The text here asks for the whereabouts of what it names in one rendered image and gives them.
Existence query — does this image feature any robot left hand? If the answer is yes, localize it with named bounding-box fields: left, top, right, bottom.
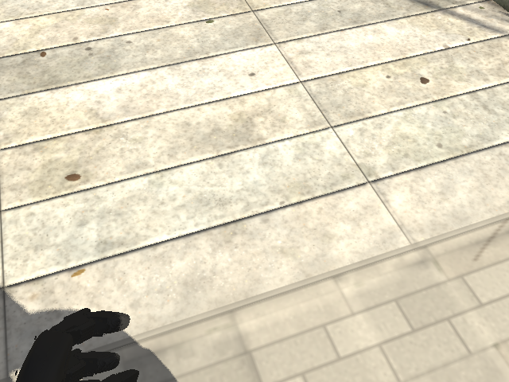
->
left=15, top=308, right=139, bottom=382

